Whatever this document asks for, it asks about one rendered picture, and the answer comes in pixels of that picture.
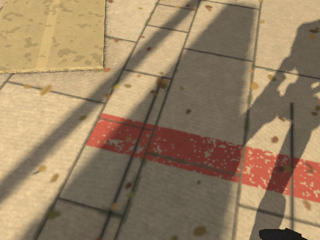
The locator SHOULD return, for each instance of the right robot hand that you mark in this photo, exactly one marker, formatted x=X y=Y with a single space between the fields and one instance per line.
x=280 y=234

